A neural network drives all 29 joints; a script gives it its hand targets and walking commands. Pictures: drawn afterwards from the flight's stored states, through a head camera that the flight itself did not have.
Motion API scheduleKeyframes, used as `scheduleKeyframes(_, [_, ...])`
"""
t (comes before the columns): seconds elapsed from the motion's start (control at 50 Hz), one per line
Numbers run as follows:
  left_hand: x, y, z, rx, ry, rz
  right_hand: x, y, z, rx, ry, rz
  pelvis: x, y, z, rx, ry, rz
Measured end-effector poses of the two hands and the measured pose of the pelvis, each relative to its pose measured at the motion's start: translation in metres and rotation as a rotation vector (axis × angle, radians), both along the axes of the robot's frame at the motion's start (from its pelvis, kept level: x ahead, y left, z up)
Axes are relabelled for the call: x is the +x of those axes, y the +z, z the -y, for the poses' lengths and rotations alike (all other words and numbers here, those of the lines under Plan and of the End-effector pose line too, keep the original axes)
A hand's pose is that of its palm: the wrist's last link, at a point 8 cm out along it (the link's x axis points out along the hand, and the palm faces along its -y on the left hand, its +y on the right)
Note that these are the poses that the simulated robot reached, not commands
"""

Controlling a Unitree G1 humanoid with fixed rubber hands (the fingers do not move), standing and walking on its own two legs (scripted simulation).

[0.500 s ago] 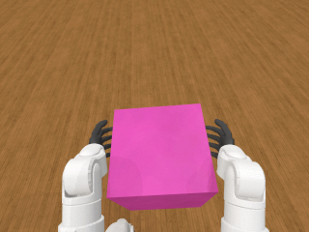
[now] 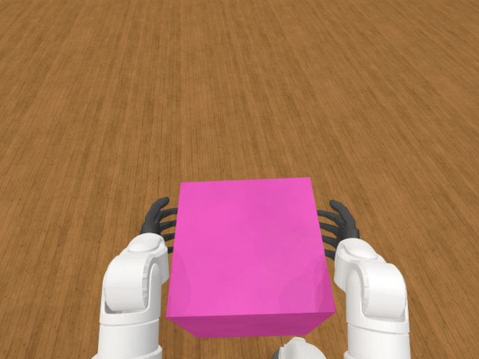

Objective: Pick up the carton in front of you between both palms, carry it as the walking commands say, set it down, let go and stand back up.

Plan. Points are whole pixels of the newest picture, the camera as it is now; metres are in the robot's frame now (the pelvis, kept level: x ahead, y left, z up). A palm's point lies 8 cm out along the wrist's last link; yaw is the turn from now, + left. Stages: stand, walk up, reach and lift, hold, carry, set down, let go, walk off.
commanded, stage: carry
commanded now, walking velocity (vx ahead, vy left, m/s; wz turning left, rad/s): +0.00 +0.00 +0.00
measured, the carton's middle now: (248, 265) +0.28 +0.00 -0.02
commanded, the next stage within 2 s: none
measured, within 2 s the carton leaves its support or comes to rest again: neither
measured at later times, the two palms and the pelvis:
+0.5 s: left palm (182, 123) +0.53 +0.14 +0.08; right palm (324, 125) +0.54 -0.16 +0.09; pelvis +0.26 -0.02 -0.01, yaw +1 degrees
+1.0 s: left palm (181, 107) +0.59 +0.15 +0.07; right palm (312, 111) +0.60 -0.15 +0.07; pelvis +0.32 +0.00 -0.01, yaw +1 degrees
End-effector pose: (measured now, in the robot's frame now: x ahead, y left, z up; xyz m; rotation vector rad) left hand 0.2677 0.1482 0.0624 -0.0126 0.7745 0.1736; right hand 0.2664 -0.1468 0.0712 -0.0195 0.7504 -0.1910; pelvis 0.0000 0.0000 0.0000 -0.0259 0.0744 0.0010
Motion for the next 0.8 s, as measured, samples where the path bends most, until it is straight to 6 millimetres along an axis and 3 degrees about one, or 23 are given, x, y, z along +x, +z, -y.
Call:
scheduleKeyframes(0.14, [0.109, 0.012, 0.018, 0.012, 0.044, 0.114, 0.118, 0.004, 0.018, 0.030, 0.031, 0.111, 0.110, -0.026, 0.025, 0.024, 0.024, 0.033])
scheduleKeyframes(0.18, [0.137, 0.010, 0.024, 0.036, 0.046, 0.101, 0.148, -0.002, 0.023, 0.061, 0.020, 0.100, 0.132, -0.028, 0.030, 0.006, 0.027, 0.030])
scheduleKeyframes(0.24, [0.166, 0.007, 0.027, 0.043, 0.054, 0.037, 0.177, -0.009, 0.027, 0.074, 0.019, 0.039, 0.155, -0.019, 0.034, 0.017, 0.044, 0.023])
scheduleKeyframes(0.36, [0.209, 0.011, 0.024, 0.041, 0.069, 0.003, 0.224, -0.004, 0.023, 0.077, 0.026, 0.007, 0.198, -0.006, 0.033, 0.033, 0.042, 0.016])
scheduleKeyframes(0.56, [0.279, 0.019, 0.007, 0.007, 0.055, 0.048, 0.290, 0.016, 0.006, 0.020, 0.027, 0.054, 0.277, -0.011, 0.015, 0.026, 0.020, 0.029])
scheduleKeyframes(0.66, [0.302, 0.015, 0.000, 0.010, 0.057, 0.033, 0.314, 0.012, -0.001, 0.021, 0.026, 0.039, 0.299, -0.013, 0.008, 0.027, 0.019, 0.016])
scheduleKeyframes(0.8, [0.318, 0.012, -0.003, 0.015, 0.054, 0.020, 0.328, 0.006, -0.004, 0.031, 0.022, 0.026, 0.313, -0.013, 0.004, 0.027, 0.017, 0.007])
